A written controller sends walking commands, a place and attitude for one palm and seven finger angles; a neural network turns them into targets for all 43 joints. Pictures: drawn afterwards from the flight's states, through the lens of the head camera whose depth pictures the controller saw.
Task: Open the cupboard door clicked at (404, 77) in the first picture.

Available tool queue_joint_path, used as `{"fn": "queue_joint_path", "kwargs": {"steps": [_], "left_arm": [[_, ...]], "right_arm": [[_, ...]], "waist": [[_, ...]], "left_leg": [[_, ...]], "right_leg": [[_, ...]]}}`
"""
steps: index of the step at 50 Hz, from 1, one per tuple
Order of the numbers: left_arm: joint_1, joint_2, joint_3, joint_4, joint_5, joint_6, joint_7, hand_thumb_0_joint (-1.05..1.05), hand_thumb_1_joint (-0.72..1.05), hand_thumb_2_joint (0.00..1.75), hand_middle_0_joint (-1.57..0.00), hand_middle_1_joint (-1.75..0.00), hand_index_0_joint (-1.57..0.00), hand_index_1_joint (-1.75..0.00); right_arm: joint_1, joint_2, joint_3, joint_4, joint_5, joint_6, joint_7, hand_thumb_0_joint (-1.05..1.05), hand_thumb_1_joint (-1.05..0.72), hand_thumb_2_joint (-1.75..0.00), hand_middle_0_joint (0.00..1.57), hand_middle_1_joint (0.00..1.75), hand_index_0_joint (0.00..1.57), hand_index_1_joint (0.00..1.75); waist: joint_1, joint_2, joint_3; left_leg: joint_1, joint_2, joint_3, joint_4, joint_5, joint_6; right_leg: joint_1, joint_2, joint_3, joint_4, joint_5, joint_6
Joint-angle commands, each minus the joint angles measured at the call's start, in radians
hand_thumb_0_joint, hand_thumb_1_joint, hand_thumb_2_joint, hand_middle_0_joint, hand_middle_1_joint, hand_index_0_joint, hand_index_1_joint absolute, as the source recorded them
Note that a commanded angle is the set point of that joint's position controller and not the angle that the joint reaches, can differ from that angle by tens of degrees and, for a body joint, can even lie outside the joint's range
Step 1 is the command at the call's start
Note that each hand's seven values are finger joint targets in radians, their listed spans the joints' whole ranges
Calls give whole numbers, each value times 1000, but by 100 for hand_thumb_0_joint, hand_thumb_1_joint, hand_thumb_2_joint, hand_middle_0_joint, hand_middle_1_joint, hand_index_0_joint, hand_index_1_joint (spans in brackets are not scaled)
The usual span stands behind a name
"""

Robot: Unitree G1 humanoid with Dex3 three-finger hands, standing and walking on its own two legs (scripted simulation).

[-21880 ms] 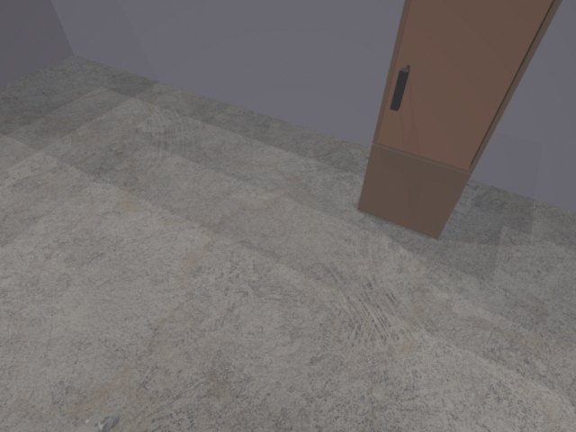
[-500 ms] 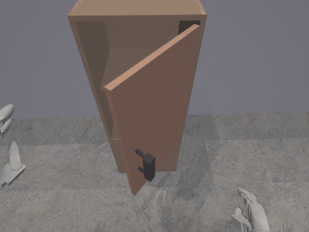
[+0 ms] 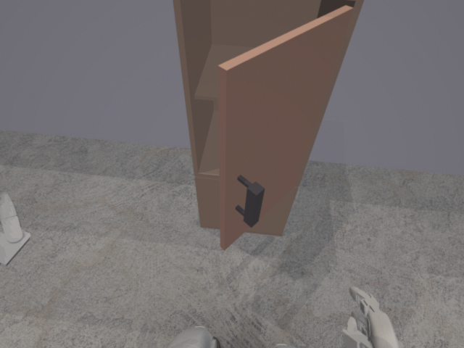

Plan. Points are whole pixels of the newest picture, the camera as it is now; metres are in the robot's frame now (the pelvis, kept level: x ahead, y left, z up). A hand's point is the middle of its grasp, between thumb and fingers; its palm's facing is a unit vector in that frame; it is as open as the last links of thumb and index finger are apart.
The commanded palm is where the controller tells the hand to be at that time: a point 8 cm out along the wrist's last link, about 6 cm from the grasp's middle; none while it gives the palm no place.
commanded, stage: step back with the hand held close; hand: left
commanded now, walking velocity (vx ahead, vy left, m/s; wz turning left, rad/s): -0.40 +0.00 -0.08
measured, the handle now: (246, 200) +0.44 +0.01 -0.07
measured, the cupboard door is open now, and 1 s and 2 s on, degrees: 51 51 51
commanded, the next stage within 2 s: stop stepping back and stand still in 0.30 s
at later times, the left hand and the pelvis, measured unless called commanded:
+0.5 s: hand out of the picture +0.11 +0.24 +0.20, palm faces +0.37 -0.84 -0.39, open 7.4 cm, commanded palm +0.06 +0.29 +0.20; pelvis -0.12 +0.01 +0.01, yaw -7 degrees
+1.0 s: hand out of the picture +0.03 +0.22 +0.20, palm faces +0.38 -0.81 -0.45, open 7.4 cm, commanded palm -0.01 +0.25 +0.20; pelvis -0.20 -0.02 +0.02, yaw -9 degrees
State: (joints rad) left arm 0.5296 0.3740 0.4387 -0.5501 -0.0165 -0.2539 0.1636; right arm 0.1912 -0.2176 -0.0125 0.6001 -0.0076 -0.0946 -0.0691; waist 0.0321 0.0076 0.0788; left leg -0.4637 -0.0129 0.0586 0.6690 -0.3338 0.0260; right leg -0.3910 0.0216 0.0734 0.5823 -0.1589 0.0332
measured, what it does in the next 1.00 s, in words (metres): walks backwards: right foot, then left foot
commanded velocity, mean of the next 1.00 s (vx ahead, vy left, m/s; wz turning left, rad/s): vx -0.01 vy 0.03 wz -0.04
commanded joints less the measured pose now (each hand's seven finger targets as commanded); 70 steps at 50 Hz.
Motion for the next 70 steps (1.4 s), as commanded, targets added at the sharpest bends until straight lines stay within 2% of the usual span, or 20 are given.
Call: {"fn": "queue_joint_path", "kwargs": {"steps": [1,4,7,13,15,16,17,20,23,25,27,34,39,41,49,59,60,62,66,70], "left_arm": [[-115,218,102,-163,-8,-49,24,0,90,90,-20,-30,-20,-30],[-100,233,175,-170,13,-57,27,0,90,90,-20,-30,-20,-30],[-60,274,204,-237,-15,-69,29,0,90,90,-20,-30,-20,-30],[-3,224,145,-194,-68,-48,17,0,90,90,-20,-30,-20,-30],[-77,233,123,-207,-63,-69,10,0,90,90,-20,-30,-20,-30],[-122,273,129,-228,-47,-82,19,0,90,90,-20,-30,-20,-30],[-210,297,106,-244,-27,-100,27,0,90,90,-20,-30,-20,-30],[-245,276,85,-213,0,-75,18,0,90,90,-20,-30,-20,-30],[-141,230,93,-162,-30,-12,-2,0,90,90,-20,-30,-20,-30],[-117,244,107,-195,-24,-18,-3,0,90,90,-20,-30,-20,-30],[-73,211,104,-63,-34,-16,1,0,90,90,-20,-30,-20,-30],[160,230,134,-255,-20,9,13,0,90,90,-20,-30,-20,-30],[40,272,139,-209,-6,28,31,0,90,90,-20,-30,-20,-30],[-11,315,163,-188,-8,39,30,0,90,90,-20,-30,-20,-30],[-129,186,28,115,6,-27,1,0,90,90,-20,-30,-20,-30],[-42,239,121,-138,-14,-55,20,0,90,90,-20,-30,-20,-30],[-82,60,-307,697,88,138,-135,0,90,90,-20,-30,-20,-30],[-31,-61,-342,662,57,243,-149,0,90,90,-20,-30,-20,-30],[-200,-30,-357,836,44,248,-152,0,90,90,-20,-30,-20,-30],[-206,74,-358,1095,51,241,-152,0,90,90,-20,-30,-20,-30]], "right_arm": [[-76,-138,-51,-142,5,-52,-25,0,-90,-90,20,30,20,30],[-98,-125,-52,-153,-11,-73,-35,0,-90,-90,20,30,20,30],[-115,-113,-78,-136,-6,-102,-12,0,-90,-90,20,30,20,30],[-115,-103,-59,-101,3,-111,10,0,-90,-90,20,30,20,30],[-89,-97,-60,-78,-4,-107,12,0,-90,-90,20,30,20,30],[-66,-76,-64,-50,0,-98,12,0,-90,-90,20,30,20,30],[-104,-77,-56,-44,-4,-106,12,0,-90,-90,20,30,20,30],[-140,-67,-36,-95,9,-101,-1,0,-90,-90,20,30,20,30],[-113,-91,-22,-105,25,-95,-36,0,-90,-90,20,30,20,30],[-57,-108,-35,-105,-2,-122,-15,0,-90,-90,20,30,20,30],[-71,-121,-36,-100,5,-133,-2,0,-90,-90,20,30,20,30],[-84,-102,-22,-152,-11,-107,2,0,-90,-90,20,30,20,30],[-52,-109,-40,-121,-16,-92,-26,0,-90,-90,20,30,20,30],[-48,-112,-39,-103,-10,-71,-22,0,-90,-90,20,30,20,30],[-44,-117,-42,-40,11,-81,-25,0,-90,-90,20,30,20,30],[-52,-97,-32,-108,0,-90,-9,0,-90,-90,20,30,20,30],[-31,-292,-72,143,-14,-92,91,0,-90,-90,20,30,20,30],[64,-213,-69,63,-1,-10,72,0,-90,-90,20,30,20,30],[11,-207,-36,64,-40,36,65,0,-90,-90,20,30,20,30],[-51,-130,-25,108,-13,75,62,0,-90,-90,20,30,20,30]], "waist": [[-60,18,-85],[-33,271,-172],[-13,105,-270],[-24,268,-209],[-30,77,-191],[-44,-131,-192],[-23,-220,-137],[-15,-312,-232],[-69,31,-245],[-33,331,-287],[-42,84,-133],[-26,313,-138],[-35,106,-129],[-25,-203,-104],[-41,-70,-30],[-17,-40,-185],[-83,62,-124],[-65,136,-198],[-40,-17,-161],[-14,-221,-124]], "left_leg": [[107,101,-173,-242,-208,25],[-317,397,-458,-613,-492,163],[25,353,-298,-460,-170,128],[74,303,-67,-516,-196,-28],[220,207,-8,-275,-136,-101],[328,123,8,83,9,-123],[248,65,-55,335,-28,-105],[-6,-5,-7,213,-56,-75],[430,33,-14,-178,461,-19],[449,343,-378,-354,668,106],[215,353,-439,-516,14,115],[-47,211,-117,-652,-363,6],[7,118,-26,-346,-262,-15],[-63,12,-50,224,-56,-25],[-156,45,-17,249,123,-26],[253,25,15,-292,213,21],[251,99,-105,-85,597,51],[402,214,-197,-117,862,115],[212,292,-333,-251,683,194],[98,3,-76,-72,5,-10]], "right_leg": [[-117,-50,90,-150,-270,-43],[301,102,-44,566,-238,5],[93,68,-23,614,-333,-19],[177,48,-157,96,-459,-66],[24,-50,17,-260,-458,-133],[-202,-261,355,-429,-478,-220],[-251,-420,487,-477,-234,-275],[270,-243,160,-129,880,-156],[61,-96,-40,107,468,-27],[-42,15,-1,430,-461,-6],[-27,33,14,447,-413,-17],[274,51,-188,232,-280,-32],[345,-1,-160,-220,-339,-83],[108,-373,413,-488,-455,-233],[218,-260,110,-331,107,-49],[309,-199,72,-178,343,-31],[102,-201,-46,64,549,-42],[14,-80,-76,137,42,-37],[25,-37,-36,255,-397,-34],[184,-253,243,-265,55,-97]]}}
